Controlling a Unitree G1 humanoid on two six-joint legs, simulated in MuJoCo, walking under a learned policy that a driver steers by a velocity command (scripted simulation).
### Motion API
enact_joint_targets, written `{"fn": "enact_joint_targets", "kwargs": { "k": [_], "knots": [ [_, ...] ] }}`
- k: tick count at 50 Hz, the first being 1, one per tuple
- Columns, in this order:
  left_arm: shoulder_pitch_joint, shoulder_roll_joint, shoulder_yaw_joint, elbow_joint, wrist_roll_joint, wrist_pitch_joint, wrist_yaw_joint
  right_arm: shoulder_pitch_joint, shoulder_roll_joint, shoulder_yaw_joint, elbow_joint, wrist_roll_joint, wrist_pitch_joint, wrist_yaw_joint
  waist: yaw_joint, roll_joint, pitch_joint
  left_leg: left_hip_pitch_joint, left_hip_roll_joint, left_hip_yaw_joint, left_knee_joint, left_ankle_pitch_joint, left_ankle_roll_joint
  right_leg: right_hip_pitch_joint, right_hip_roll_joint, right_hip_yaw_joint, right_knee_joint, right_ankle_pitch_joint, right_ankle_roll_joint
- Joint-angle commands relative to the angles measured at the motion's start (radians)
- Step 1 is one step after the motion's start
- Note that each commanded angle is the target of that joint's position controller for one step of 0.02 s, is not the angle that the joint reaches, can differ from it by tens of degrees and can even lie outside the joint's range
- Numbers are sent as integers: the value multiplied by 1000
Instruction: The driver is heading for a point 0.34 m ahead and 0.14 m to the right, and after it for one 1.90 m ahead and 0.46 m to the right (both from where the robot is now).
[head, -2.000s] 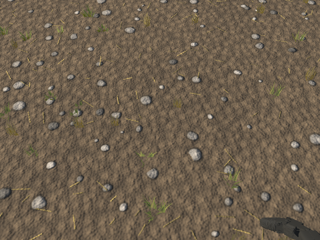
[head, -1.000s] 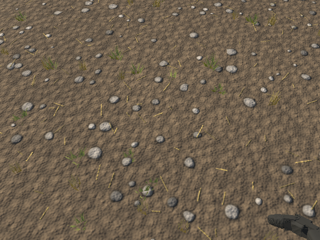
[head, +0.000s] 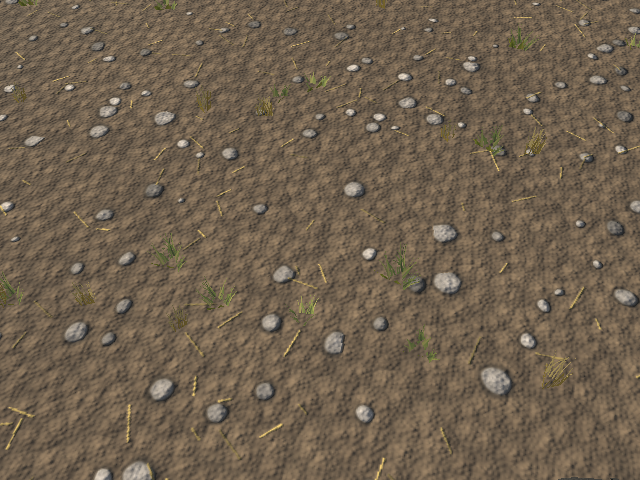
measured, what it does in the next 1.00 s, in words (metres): walks ahead, turning right: left foot, then right foot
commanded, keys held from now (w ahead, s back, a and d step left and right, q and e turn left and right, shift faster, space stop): w+e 0.34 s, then e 0.28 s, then no key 0.38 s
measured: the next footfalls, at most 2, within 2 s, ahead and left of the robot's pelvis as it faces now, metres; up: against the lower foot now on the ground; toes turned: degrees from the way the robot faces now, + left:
left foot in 0.08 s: +0.22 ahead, +0.14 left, +0.00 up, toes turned -2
right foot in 0.58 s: +0.42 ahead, -0.15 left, +0.00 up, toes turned -21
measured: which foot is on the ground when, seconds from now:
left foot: up 0.00-0.06, down 0.08-0.58, up 0.60-1.00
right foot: down 0.00-0.10, up 0.12-0.56, down 0.58-1.00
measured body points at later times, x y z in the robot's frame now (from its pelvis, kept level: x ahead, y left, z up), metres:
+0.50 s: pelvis +0.25 +0.02 +0.00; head +0.28 +0.00 +0.44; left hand +0.50 +0.21 -0.10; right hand +0.21 -0.27 -0.14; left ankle +0.18 +0.15 -0.74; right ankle +0.38 -0.16 -0.70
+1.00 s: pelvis +0.37 -0.04 -0.01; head +0.38 -0.05 +0.44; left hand +0.62 +0.13 -0.11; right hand +0.36 -0.34 -0.13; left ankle +0.45 +0.10 -0.74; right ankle +0.38 -0.13 -0.74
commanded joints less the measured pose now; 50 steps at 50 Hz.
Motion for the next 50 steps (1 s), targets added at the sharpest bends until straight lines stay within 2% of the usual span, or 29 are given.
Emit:
{"fn": "enact_joint_targets", "kwargs": {
  "k": [1, 3, 4, 5, 6, 7, 9, 10, 12, 15, 18, 21, 25, 27, 28, 29, 30, 31, 32, 33, 34, 35, 36, 38, 40, 42, 47, 49, 50],
  "knots": [
    [7, 187, 47, -34, -7, 5, 14, -71, -106, -25, -82, 4, -32, 12, -44, -119, 46, 63, -26, -5, -67, -56, 16, -26, -298, 199, -2, 261, -149],
    [-20, 182, 46, -40, -5, 13, 16, 68, -149, -48, -44, 2, -40, 5, -125, -125, -27, 277, -58, 29, -111, -111, 48, -44, -259, 188, 145, 405, -117],
    [-20, 135, 29, -51, 6, 12, 14, 226, -203, -71, -6, -10, -43, -4, -190, -92, -154, 532, 4, -15, -72, -92, 90, -143, -195, 144, 361, 380, -83],
    [54, 39, 2, -84, 16, 2, 12, 358, -299, -94, 9, -30, -39, -13, -195, 108, -323, 923, 248, -331, -69, -151, 196, -477, -60, 53, 736, 74, -15],
    [93, 31, -5, -89, -4, -14, 11, 391, -271, -87, 21, -23, -29, -9, -187, 293, -406, 1010, 350, -658, -213, -329, 277, -681, -7, 114, 952, -332, 4],
    [33, 136, 24, -91, -27, -19, 10, 333, -190, -63, 10, -16, -28, -10, -192, 173, -269, 900, 317, -564, -244, -427, 236, -762, -68, 166, 1049, -284, -2],
    [-62, 137, 32, -112, -20, -10, 14, 206, -121, -41, 3, -14, -28, -12, -148, 68, -95, 644, 247, -324, -301, -347, 184, -740, -146, 127, 1007, -121, -5],
    [-63, 126, 39, -111, -13, 2, 15, 161, -92, -34, 4, -19, -31, -11, -118, 84, -50, 554, 212, -236, -338, -289, 171, -697, -175, 134, 959, -67, -3],
    [-47, 84, 37, -116, -14, 28, 10, 126, -92, -37, 13, -25, -39, -11, -86, 93, -18, 459, 192, -128, -394, -204, 174, -632, -196, 124, 930, -14, 5],
    [-88, 68, 39, -148, -7, 48, 10, 134, -123, -50, 36, -28, -48, -20, -76, 39, 12, 454, 195, -13, -427, -83, 192, -683, -201, 131, 860, 84, 21],
    [-155, 59, 36, -175, -2, 44, -3, 137, -142, -56, 49, -30, -39, -32, -86, 21, 40, 475, 171, 105, -426, 29, 178, -688, -189, 107, 686, 228, 29],
    [-262, 34, 23, -219, 13, 36, -27, 142, -171, -61, 50, -22, -18, -49, -119, 13, 57, 470, 150, 216, -373, 228, 159, -602, -153, 7, 500, 322, 27],
    [-279, 74, 39, -266, 14, 50, -52, 155, -214, -76, 56, 13, 15, -58, -106, 46, 15, 598, 192, 234, -240, 393, 131, -548, -109, -32, 406, 219, -11],
    [-171, 125, 65, -254, 16, 54, -55, 126, -231, -85, 44, 32, 30, -62, -40, 56, -45, 620, 184, 242, -56, 536, 102, -417, -50, -68, 354, 153, -54],
    [-51, 171, 90, -222, 15, 52, -46, 118, -211, -79, 39, 34, 35, -60, 22, 16, -105, 581, 136, 263, 128, 475, 64, -253, -5, -76, 261, 249, -87],
    [12, 262, 117, -218, 18, 56, -20, 174, -169, -64, 32, -2, 30, -52, 32, -137, -173, 378, 69, 274, 411, 109, -8, -19, -120, 99, 246, 649, -141],
    [-44, 337, 113, -251, 31, 59, -4, 260, -61, -31, 8, -66, 22, -38, -91, -344, -257, 51, -107, 189, 756, -775, -75, 222, -342, 468, 334, 1134, -308],
    [-53, 315, 99, -298, 36, 49, -21, 296, -116, -31, 10, -34, 11, -25, -52, -231, -481, 0, -119, -39, 898, -811, -77, 289, -445, 672, 244, 968, -440],
    [-93, 251, 88, -305, 32, 45, -29, 190, -169, -43, -13, 15, 11, -23, -25, -132, -391, -77, -89, -47, 891, -687, -57, 202, -403, 596, 163, 670, -402],
    [-161, 199, 73, -301, 11, 43, -24, 137, -166, -43, -15, 14, 19, -35, -48, -68, -256, -103, -40, -33, 804, -589, -44, 61, -345, 487, 138, 492, -321],
    [-211, 155, 57, -304, 5, 48, -15, 122, -165, -45, -1, -2, 35, -50, -71, -46, -176, -62, -4, -33, 727, -533, -44, -79, -303, 412, 115, 417, -272],
    [-237, 138, 49, -308, 15, 51, -9, 129, -172, -50, 2, -9, 53, -58, -96, -78, -143, 14, 4, -31, 674, -503, -42, -195, -272, 362, 97, 408, -250],
    [-243, 146, 49, -310, 32, 52, -7, 145, -169, -52, 4, -15, 64, -60, -110, -97, -138, 77, -8, -17, 649, -472, -43, -265, -252, 330, 83, 431, -244],
    [-230, 159, 51, -302, 42, 42, 0, 171, -135, -45, 11, -19, 68, -66, -119, -110, -157, 123, -19, -7, 560, -441, -48, -289, -235, 280, 82, 519, -244],
    [-223, 160, 51, -292, 37, 42, 8, 156, -117, -38, 8, -20, 71, -72, -111, -116, -174, 126, -18, -14, 464, -411, -59, -265, -235, 268, 85, 507, -240],
    [-235, 152, 46, -288, 35, 50, 15, 134, -113, -34, 7, -17, 79, -72, -101, -133, -173, 152, -12, -18, 378, -367, -64, -271, -225, 264, 69, 359, -224],
    [-239, 127, 29, -260, 42, 63, 11, 87, -116, -32, 4, -11, 80, -63, -71, -166, -100, 248, -27, -2, 165, -356, -56, -309, -211, 297, 47, 38, -198],
    [-247, 103, 16, -247, 34, 68, 9, 118, -100, -28, 18, -14, 69, -53, -99, -149, -89, 343, -45, 24, -14, -280, -33, -313, -196, 296, 89, 18, -166],
    [-220, 83, 7, -232, 31, 67, 8, 132, -99, -25, 25, -25, 63, -47, -108, -127, -84, 409, -39, 18, -123, -187, -14, -326, -172, 287, 109, 9, -125]
  ]
}}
